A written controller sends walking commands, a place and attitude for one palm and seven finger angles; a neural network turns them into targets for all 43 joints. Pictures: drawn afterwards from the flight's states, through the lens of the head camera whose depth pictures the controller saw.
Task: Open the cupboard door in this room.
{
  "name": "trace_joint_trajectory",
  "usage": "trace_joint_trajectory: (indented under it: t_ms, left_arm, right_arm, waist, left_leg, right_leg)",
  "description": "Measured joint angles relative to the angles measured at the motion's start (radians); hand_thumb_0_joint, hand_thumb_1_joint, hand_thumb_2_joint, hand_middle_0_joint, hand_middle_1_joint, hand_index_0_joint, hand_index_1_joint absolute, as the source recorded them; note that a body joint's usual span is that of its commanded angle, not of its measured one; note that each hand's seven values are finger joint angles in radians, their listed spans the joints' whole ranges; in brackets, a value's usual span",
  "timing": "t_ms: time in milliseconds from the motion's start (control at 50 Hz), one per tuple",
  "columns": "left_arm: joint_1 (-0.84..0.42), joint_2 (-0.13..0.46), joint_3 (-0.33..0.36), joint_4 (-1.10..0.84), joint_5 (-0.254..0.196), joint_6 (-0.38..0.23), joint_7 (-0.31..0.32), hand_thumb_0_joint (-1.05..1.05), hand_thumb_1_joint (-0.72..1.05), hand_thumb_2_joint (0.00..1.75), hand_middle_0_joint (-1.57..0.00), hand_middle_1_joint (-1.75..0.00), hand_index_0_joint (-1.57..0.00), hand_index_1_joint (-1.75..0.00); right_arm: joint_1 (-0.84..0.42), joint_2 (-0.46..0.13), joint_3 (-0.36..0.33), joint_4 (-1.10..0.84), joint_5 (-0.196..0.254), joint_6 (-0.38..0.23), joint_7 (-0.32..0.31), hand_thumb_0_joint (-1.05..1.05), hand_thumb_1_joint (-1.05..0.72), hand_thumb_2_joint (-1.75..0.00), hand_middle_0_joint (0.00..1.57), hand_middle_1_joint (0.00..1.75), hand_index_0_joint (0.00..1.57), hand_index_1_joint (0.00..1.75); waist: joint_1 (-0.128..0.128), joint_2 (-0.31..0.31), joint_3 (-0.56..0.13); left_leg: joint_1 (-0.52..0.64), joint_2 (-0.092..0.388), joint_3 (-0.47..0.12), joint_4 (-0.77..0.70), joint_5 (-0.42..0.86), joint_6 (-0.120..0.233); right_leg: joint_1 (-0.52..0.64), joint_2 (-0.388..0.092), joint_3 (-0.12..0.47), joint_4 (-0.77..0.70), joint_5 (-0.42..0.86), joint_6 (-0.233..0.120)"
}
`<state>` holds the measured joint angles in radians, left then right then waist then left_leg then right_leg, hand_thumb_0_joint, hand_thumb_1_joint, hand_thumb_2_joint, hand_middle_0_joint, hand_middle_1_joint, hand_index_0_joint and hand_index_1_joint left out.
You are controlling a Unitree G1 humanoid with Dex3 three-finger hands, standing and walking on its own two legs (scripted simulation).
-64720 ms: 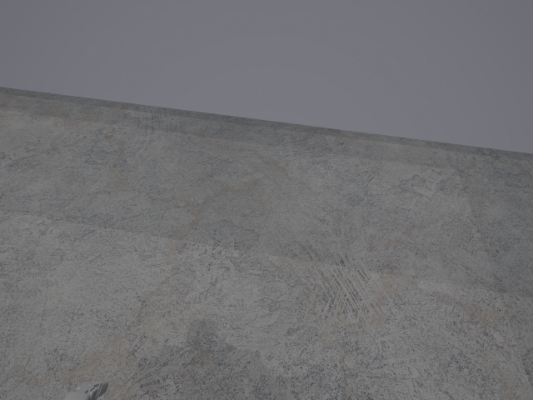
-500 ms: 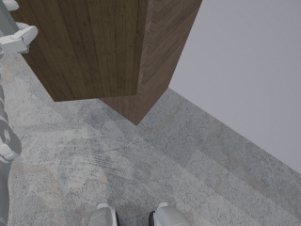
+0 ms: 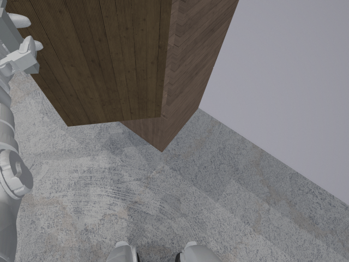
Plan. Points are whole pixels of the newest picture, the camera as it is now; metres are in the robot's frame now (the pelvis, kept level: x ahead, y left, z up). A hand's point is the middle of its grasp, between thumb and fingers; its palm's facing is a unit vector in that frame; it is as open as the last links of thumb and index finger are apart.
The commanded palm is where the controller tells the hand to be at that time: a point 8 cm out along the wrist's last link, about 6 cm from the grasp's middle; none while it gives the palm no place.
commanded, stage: pull the door open along its arc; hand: left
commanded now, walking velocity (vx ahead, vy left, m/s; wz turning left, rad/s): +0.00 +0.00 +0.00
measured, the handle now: (17, 37) +0.58 +0.26 +0.12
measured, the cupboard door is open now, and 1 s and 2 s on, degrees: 46 93 96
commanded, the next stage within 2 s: open thumb and fingers to let go in 1.00 s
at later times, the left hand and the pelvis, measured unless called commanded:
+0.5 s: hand (49, 104) +0.41 +0.18 +0.12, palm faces +0.23 -0.97 +0.07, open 6.2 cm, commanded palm +0.35 +0.25 +0.11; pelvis +0.01 -0.01 +0.02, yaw +0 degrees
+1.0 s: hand (112, 145) +0.33 +0.08 +0.12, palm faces +0.42 -0.91 +0.02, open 6.3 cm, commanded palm +0.27 +0.12 +0.11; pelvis +0.00 -0.04 +0.03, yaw +3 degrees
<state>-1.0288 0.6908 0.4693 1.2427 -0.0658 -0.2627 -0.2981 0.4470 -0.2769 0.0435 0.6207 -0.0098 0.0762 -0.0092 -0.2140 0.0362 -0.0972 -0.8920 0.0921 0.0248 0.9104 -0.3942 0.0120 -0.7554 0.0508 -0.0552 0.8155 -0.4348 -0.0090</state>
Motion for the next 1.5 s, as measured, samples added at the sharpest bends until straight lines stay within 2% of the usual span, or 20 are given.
trace_joint_trajectory:
  t_ms: [160, 340, 400, 440, 560, 640, 700, 780, 900, 1000, 1120, 1200, 1320, 1400, 1500]
  left_arm:
    - [0.156, -0.072, 0.006, -0.127, -0.051, -0.005, -0.011, 0.0, 0.7, 0.77, -0.36, -1.35, -0.36, -1.35]
    - [0.442, -0.22, -0.03, -0.403, -0.139, 0.024, -0.018, 0.0, 0.66, 0.71, -0.37, -1.35, -0.37, -1.35]
    - [0.533, -0.321, -0.058, -0.544, -0.166, 0.054, 0.093, 0.02, 0.65, 0.7, -0.37, -1.35, -0.37, -1.35]
    - [0.592, -0.387, -0.086, -0.641, -0.164, 0.068, 0.176, 0.02, 0.65, 0.7, -0.36, -1.35, -0.38, -1.35]
    - [0.725, -0.535, -0.201, -0.845, -0.095, 0.116, 0.411, 0.0, 0.65, 0.7, -0.37, -1.35, -0.37, -1.34]
    - [0.758, -0.615, -0.266, -0.892, -0.052, 0.148, 0.566, 0.0, 0.64, 0.71, -0.36, -1.35, -0.38, -1.33]
    - [0.772, -0.656, -0.305, -0.905, -0.012, 0.164, 0.66, -0.01, 0.64, 0.72, -0.36, -1.34, -0.38, -1.33]
    - [0.796, -0.676, -0.349, -0.917, 0.027, 0.174, 0.719, -0.01, 0.65, 0.74, -0.35, -1.33, -0.37, -1.33]
    - [0.877, -0.703, -0.416, -0.985, 0.023, 0.167, 0.729, -0.01, 0.65, 0.71, -0.34, -1.33, -0.35, -1.33]
    - [0.975, -0.749, -0.499, -1.082, 0.032, 0.171, 0.749, 0.0, 0.65, 0.7, -0.33, -1.33, -0.35, -1.33]
    - [1.009, -0.801, -0.582, -1.121, 0.086, 0.18, 0.829, 0.0, 0.64, 0.71, -0.33, -1.33, -0.35, -1.33]
    - [0.952, -0.793, -0.584, -1.075, 0.114, 0.184, 0.864, -0.01, 0.63, 0.75, -0.35, -1.33, -0.35, -1.33]
    - [0.883, -0.775, -0.563, -1.009, 0.085, 0.188, 0.839, 0.0, 0.51, 0.73, -0.36, -1.32, -0.36, -1.31]
    - [0.857, -0.78, -0.558, -0.977, 0.074, 0.178, 0.83, 0.0, 0.35, 0.66, -0.35, -1.29, -0.36, -1.29]
    - [0.847, -0.797, -0.567, -0.967, 0.089, 0.178, 0.845, 0.01, 0.06, 0.54, -0.34, -1.26, -0.35, -1.26]
  right_arm:
    - [0.008, -0.004, -0.014, -0.011, 0.011, 0.019, 0.007, 0.0, -0.9, -0.9, 0.2, 0.3, 0.2, 0.3]
    - [-0.028, 0.007, -0.025, -0.059, 0.038, 0.024, 0.013, 0.01, -0.9, -0.9, 0.2, 0.3, 0.2, 0.3]
    - [-0.057, 0.015, -0.035, -0.073, 0.039, 0.003, 0.02, 0.01, -0.9, -0.9, 0.2, 0.3, 0.2, 0.3]
    - [-0.084, 0.02, -0.038, -0.078, 0.037, -0.013, 0.027, 0.01, -0.9, -0.9, 0.2, 0.3, 0.2, 0.3]
    - [-0.167, 0.045, -0.036, -0.082, 0.023, -0.034, 0.04, 0.01, -0.9, -0.9, 0.2, 0.3, 0.2, 0.3]
    - [-0.205, 0.063, -0.029, -0.066, 0.006, -0.033, 0.035, 0.01, -0.9, -0.9, 0.2, 0.3, 0.2, 0.3]
    - [-0.222, 0.073, -0.023, -0.054, -0.007, -0.027, 0.03, 0.01, -0.9, -0.9, 0.2, 0.3, 0.2, 0.3]
    - [-0.226, 0.079, -0.023, -0.042, -0.021, -0.02, 0.021, 0.01, -0.9, -0.9, 0.2, 0.3, 0.2, 0.3]
    - [-0.204, 0.068, -0.036, -0.025, -0.029, -0.017, 0.009, 0.01, -0.9, -0.9, 0.2, 0.3, 0.2, 0.3]
    - [-0.188, 0.055, -0.051, -0.017, -0.034, -0.022, 0.012, 0.01, -0.9, -0.9, 0.2, 0.3, 0.2, 0.3]
    - [-0.211, 0.058, -0.053, 0.004, -0.047, -0.029, 0.009, 0.01, -0.9, -0.9, 0.2, 0.3, 0.19, 0.3]
    - [-0.25, 0.069, -0.049, 0.024, -0.051, -0.022, 0.001, 0.01, -0.9, -0.9, 0.2, 0.3, 0.19, 0.3]
    - [-0.282, 0.086, -0.04, 0.028, -0.045, -0.023, -0.012, 0.01, -0.9, -0.9, 0.2, 0.3, 0.2, 0.3]
    - [-0.283, 0.09, -0.036, 0.025, -0.044, -0.03, -0.011, 0.01, -0.9, -0.9, 0.2, 0.3, 0.2, 0.3]
    - [-0.269, 0.094, -0.04, 0.021, -0.043, -0.035, 0.001, 0.01, -0.9, -0.9, 0.2, 0.3, 0.2, 0.3]
  waist:
    - [0.031, 0.004, -0.023]
    - [0.081, 0.002, -0.048]
    - [0.108, 0.003, -0.051]
    - [0.122, 0.004, -0.051]
    - [0.157, 0.007, -0.046]
    - [0.173, 0.003, -0.041]
    - [0.177, -0.001, -0.038]
    - [0.18, -0.002, -0.031]
    - [0.188, 0.003, -0.016]
    - [0.193, 0.011, -0.007]
    - [0.197, 0.007, 0.007]
    - [0.204, 0.002, 0.014]
    - [0.211, 0.005, 0.013]
    - [0.217, 0.008, 0.01]
    - [0.223, 0.008, 0.001]
  left_leg:
    - [0.058, 0.001, 0.02, -0.031, -0.002, -0.002]
    - [0.182, -0.004, 0.045, -0.089, 0.002, -0.005]
    - [0.218, -0.009, 0.05, -0.108, 0.007, -0.007]
    - [0.237, -0.013, 0.051, -0.119, 0.013, -0.008]
    - [0.292, -0.025, 0.045, -0.147, 0.031, -0.015]
    - [0.332, -0.031, 0.031, -0.167, 0.044, -0.024]
    - [0.357, -0.034, 0.019, -0.18, 0.053, -0.032]
    - [0.385, -0.035, 0.007, -0.198, 0.064, -0.042]
    - [0.426, -0.035, -0.002, -0.227, 0.078, -0.051]
    - [0.454, -0.038, -0.005, -0.243, 0.082, -0.055]
    - [0.46, -0.045, -0.019, -0.237, 0.082, -0.051]
    - [0.442, -0.047, -0.03, -0.225, 0.085, -0.052]
    - [0.43, -0.052, -0.035, -0.224, 0.093, -0.054]
    - [0.421, -0.055, -0.034, -0.22, 0.095, -0.054]
    - [0.405, -0.058, -0.028, -0.204, 0.089, -0.049]
  right_leg:
    - [0.045, 0.0, 0.019, -0.02, 0.0, -0.001]
    - [0.151, -0.005, 0.044, -0.059, 0.001, -0.003]
    - [0.183, -0.009, 0.047, -0.07, 0.003, -0.002]
    - [0.199, -0.014, 0.048, -0.073, 0.004, -0.003]
    - [0.247, -0.024, 0.04, -0.077, 0.003, -0.009]
    - [0.288, -0.027, 0.025, -0.085, 0.003, -0.018]
    - [0.313, -0.029, 0.013, -0.089, 0.002, -0.026]
    - [0.342, -0.028, 0.001, -0.097, 0.003, -0.036]
    - [0.38, -0.026, -0.008, -0.115, 0.006, -0.046]
    - [0.407, -0.028, -0.012, -0.125, 0.005, -0.05]
    - [0.417, -0.033, -0.026, -0.115, -0.004, -0.053]
    - [0.402, -0.035, -0.036, -0.1, -0.006, -0.056]
    - [0.392, -0.039, -0.042, -0.097, -0.001, -0.054]
    - [0.383, -0.043, -0.041, -0.093, 0.001, -0.05]
    - [0.367, -0.047, -0.035, -0.079, -0.002, -0.044]
